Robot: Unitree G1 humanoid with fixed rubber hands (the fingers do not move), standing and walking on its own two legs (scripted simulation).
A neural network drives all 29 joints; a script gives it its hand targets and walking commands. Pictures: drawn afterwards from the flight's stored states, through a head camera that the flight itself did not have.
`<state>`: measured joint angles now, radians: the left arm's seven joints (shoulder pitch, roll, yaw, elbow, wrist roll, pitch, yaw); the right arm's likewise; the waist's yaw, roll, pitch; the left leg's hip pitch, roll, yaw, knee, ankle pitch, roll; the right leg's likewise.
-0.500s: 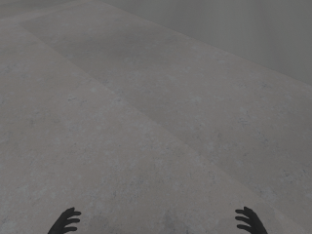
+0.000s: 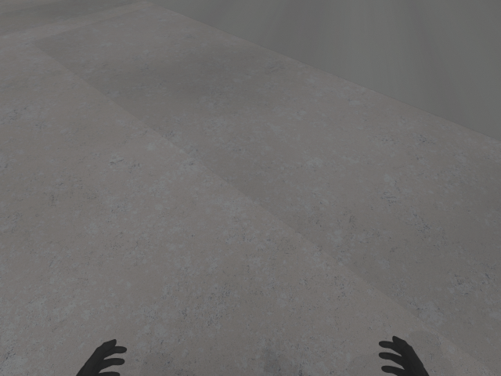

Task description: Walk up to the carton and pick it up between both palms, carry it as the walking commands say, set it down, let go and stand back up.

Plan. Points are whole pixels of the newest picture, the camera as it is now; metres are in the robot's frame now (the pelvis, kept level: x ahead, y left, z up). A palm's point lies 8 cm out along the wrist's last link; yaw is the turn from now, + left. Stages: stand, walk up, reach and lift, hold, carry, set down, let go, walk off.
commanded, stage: stand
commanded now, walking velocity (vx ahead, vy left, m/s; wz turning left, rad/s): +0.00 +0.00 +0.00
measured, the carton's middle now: out of the picture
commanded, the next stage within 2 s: walk up in 0.78 s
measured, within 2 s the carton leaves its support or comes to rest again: neither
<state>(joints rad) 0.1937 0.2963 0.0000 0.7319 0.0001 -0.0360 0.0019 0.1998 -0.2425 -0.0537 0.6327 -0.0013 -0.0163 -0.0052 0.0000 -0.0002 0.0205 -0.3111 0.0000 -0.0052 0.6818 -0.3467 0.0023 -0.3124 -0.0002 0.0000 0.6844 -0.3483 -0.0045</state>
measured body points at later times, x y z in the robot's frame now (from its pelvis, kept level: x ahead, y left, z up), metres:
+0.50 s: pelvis -0.01 +0.00 +0.00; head -0.01 +0.00 +0.45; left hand +0.12 +0.27 -0.10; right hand +0.14 -0.26 -0.09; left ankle +0.01 +0.12 -0.72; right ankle +0.01 -0.12 -0.72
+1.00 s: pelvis -0.01 +0.00 +0.00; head -0.01 +0.00 +0.45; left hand +0.11 +0.28 -0.11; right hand +0.13 -0.26 -0.10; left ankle +0.01 +0.12 -0.72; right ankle +0.01 -0.12 -0.72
